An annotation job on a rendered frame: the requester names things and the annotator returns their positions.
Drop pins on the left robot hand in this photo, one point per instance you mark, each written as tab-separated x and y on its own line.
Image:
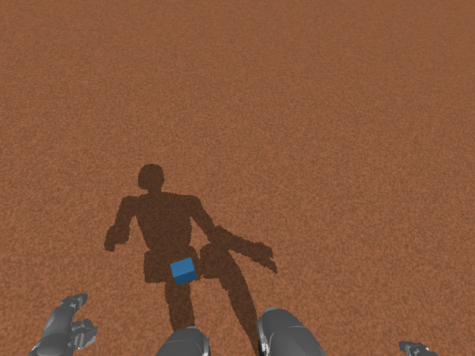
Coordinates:
60	320

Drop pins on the left robot arm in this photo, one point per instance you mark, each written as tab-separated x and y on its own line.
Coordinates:
57	344

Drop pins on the right robot hand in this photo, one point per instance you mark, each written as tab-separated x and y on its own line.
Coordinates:
415	349

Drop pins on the carton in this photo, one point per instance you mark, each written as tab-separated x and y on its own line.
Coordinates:
183	271

